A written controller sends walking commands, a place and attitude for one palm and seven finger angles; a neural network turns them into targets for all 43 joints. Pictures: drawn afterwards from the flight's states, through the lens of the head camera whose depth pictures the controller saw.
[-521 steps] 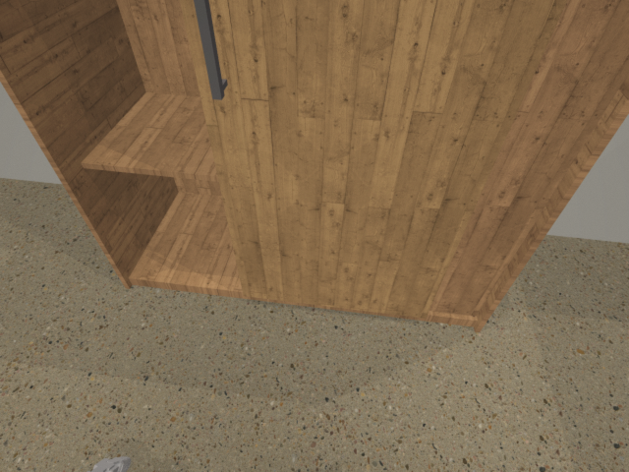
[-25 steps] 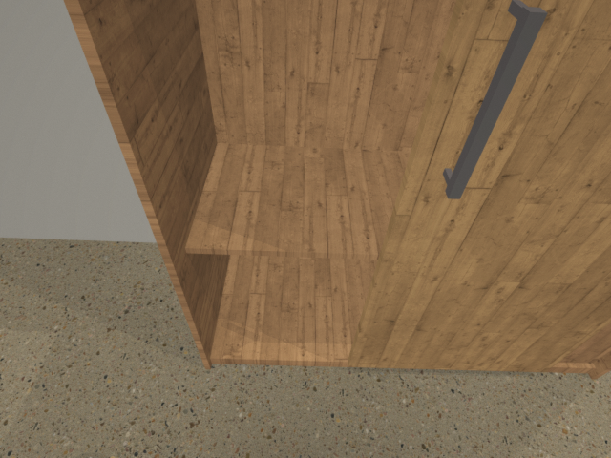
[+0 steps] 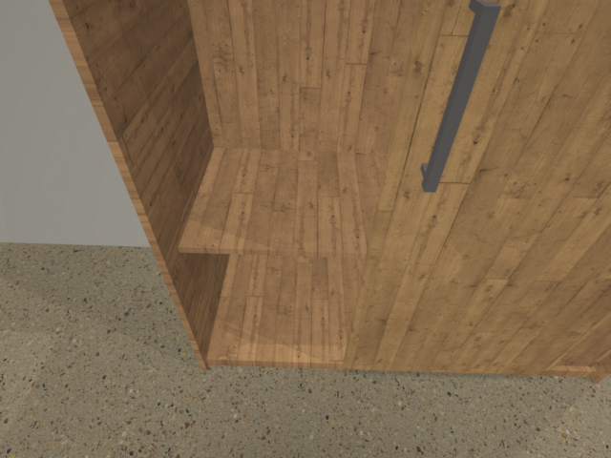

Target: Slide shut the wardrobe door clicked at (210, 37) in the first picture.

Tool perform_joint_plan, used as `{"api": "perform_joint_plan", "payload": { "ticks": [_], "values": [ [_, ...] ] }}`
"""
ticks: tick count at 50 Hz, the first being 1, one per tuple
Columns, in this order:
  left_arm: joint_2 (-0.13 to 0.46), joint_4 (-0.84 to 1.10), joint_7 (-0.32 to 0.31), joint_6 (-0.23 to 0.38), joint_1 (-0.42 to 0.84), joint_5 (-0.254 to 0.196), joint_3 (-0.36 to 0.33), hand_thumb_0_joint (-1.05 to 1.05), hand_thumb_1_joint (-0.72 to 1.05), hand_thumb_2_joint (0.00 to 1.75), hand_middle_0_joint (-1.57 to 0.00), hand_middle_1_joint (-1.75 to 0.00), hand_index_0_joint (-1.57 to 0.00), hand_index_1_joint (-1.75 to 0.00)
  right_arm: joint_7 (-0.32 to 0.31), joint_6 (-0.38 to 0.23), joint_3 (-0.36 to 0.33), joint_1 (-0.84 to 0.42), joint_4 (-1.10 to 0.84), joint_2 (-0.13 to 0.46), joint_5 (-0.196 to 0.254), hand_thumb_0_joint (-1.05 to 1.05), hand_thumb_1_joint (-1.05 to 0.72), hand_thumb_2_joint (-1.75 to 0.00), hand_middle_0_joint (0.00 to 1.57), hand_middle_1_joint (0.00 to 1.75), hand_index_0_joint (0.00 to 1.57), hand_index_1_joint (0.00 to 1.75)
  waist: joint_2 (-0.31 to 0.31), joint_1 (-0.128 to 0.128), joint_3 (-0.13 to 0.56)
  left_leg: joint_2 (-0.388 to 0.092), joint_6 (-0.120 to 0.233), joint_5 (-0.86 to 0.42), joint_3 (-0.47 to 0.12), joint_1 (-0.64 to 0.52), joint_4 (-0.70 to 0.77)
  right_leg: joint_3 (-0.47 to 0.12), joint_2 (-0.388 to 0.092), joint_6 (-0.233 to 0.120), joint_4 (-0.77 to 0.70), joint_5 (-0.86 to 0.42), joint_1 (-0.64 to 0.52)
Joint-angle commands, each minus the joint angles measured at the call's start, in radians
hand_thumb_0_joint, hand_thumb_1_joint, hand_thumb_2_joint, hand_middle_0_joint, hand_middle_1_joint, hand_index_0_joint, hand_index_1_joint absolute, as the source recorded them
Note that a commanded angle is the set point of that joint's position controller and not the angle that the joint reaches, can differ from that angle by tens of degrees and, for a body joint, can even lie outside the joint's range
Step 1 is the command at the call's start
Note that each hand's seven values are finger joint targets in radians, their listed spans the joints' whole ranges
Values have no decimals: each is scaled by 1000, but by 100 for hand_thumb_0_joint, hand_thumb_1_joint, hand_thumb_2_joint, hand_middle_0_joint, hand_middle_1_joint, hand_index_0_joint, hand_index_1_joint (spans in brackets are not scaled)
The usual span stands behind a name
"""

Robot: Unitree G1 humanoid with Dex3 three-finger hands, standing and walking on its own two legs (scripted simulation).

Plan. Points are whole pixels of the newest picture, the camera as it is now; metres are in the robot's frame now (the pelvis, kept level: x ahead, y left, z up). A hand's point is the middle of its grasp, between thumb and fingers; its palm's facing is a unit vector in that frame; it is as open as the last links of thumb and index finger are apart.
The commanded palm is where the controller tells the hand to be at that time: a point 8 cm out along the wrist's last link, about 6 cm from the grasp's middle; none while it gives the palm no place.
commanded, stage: come to a stop and stand still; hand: right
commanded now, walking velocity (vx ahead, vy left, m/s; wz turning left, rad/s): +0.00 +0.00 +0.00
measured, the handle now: (450, 106) +0.54 -0.17 +0.23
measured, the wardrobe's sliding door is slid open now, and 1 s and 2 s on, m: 0.46 0.46 0.46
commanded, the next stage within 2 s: look again from close up in 0.94 s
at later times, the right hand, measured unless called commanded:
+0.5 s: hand out of the picture +0.00 -0.16 -0.18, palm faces +0.03 +0.99 -0.15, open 7.3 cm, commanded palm none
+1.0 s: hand out of the picture +0.03 -0.16 -0.18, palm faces +0.01 +0.99 -0.17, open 7.3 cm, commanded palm none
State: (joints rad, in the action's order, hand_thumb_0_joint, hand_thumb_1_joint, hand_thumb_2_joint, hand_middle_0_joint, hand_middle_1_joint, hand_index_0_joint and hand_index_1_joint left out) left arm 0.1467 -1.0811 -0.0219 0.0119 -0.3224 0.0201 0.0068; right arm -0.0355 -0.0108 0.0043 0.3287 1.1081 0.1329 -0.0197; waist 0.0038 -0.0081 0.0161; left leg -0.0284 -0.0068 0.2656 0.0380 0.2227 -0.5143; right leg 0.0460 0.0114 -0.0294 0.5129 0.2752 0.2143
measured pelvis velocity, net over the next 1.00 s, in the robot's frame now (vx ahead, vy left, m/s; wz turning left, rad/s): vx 0.04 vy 0.00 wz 0.02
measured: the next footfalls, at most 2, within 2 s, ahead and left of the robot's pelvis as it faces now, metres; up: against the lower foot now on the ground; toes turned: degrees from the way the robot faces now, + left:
none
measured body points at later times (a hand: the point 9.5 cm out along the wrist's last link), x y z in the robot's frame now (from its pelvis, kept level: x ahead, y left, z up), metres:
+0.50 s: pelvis +0.02 -0.01 +0.00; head +0.03 -0.01 +0.45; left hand +0.01 +0.20 -0.16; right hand +0.00 -0.21 -0.16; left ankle +0.01 +0.12 -0.74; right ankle +0.00 -0.10 -0.74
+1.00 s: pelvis +0.04 +0.00 +0.00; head +0.05 +0.00 +0.45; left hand +0.02 +0.21 -0.16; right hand +0.03 -0.21 -0.16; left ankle +0.01 +0.12 -0.74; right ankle +0.00 -0.10 -0.74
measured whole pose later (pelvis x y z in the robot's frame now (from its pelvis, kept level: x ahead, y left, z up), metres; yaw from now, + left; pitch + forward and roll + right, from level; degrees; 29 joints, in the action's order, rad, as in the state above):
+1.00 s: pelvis +0.04 +0.00 +0.00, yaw +1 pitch +0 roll +0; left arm 0.13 -1.14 -0.03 0.02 -0.29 0.01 0.01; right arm -0.04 -0.01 0.00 0.30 1.12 0.13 -0.02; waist -0.02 -0.01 -0.02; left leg -0.03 -0.01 0.31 0.01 0.18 -0.50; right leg 0.07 0.01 -0.03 0.48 0.32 0.15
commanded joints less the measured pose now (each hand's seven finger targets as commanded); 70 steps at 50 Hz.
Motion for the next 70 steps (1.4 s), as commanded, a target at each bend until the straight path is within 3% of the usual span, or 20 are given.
{"api": "perform_joint_plan", "payload": {
  "ticks": [1, 5, 14, 22, 24, 42, 46, 57, 70],
  "values": [
    [99, 36, -7, 24, -35, -2, -12, 0, 90, 90, -20, -30, -20, -30, 2, -8, -13, 75, -29, 75, -1, 0, -90, -90, 20, 30, 20, 30, 14, -10, -146, -42, 38, 31, -55, 11, 71, -162, -124, -29, -232, 158, 157],
    [96, 27, -7, 26, -45, -3, -10, 0, 90, 90, -20, -30, -20, -30, 4, -8, -14, 69, -36, 80, 0, 0, -90, -90, 20, 30, 20, 30, 15, -11, -133, -49, 37, 9, -54, -1, 72, -159, -120, -33, -230, 132, 149],
    [77, -3, -12, 30, -67, -9, -7, 0, 90, 90, -20, -30, -20, -30, 1, -12, -16, 61, -27, 78, 2, 0, -90, -90, 20, 30, 20, 30, -7, -1, -86, -59, 33, -80, -62, -12, 73, -117, -117, -35, -170, -73, 61],
    [69, -23, -15, 32, -59, -10, -6, 0, 90, 90, -20, -30, -20, -30, -3, -12, -14, 70, -9, 69, 4, 0, -90, -90, 20, 30, 20, 30, 3, 2, -79, -69, 32, -136, -71, -3, 65, -91, -111, -30, -135, -164, 12],
    [63, -25, -16, 31, -55, -12, -6, 0, 90, 90, -20, -30, -20, -30, -3, -14, -14, 73, -8, 70, 3, 0, -90, -90, 20, 30, 20, 30, -20, 1, -80, -69, 34, -162, -77, -10, 69, -87, -110, -31, -125, -181, 11],
    [69, -38, -22, 30, -40, -9, -6, 0, 90, 90, -20, -30, -20, -30, -4, -11, -15, 61, -3, 70, 4, 0, -90, -90, 20, 30, 20, 30, -5, 3, -72, -67, 38, -224, -82, -19, 64, -76, -115, -25, -115, -256, -36],
    [68, -39, -21, 28, -37, -10, -6, 0, 90, 90, -20, -30, -20, -30, -4, -13, -15, 59, -5, 75, 5, 0, -90, -90, 20, 30, 20, 30, -27, 2, -77, -73, 40, -246, -88, -24, 70, -73, -113, -21, -114, -240, -35],
    [60, -48, -21, 26, -46, -10, -6, 0, 90, 90, -20, -30, -20, -30, -3, -9, -16, 55, -4, 71, 5, 0, -90, -90, 20, 30, 20, 30, -10, 0, -102, -65, 40, -190, -83, -18, 87, -74, -115, -22, -137, -203, -28],
    [54, -53, -21, 26, -56, -11, -7, 0, 90, 90, -20, -30, -20, -30, -4, -14, -17, 67, 0, 68, 4, 0, -90, -90, 20, 30, 20, 30, -15, 1, -83, -68, 44, -230, -87, -36, 93, -69, -113, -18, -131, -220, -41]
  ]
}}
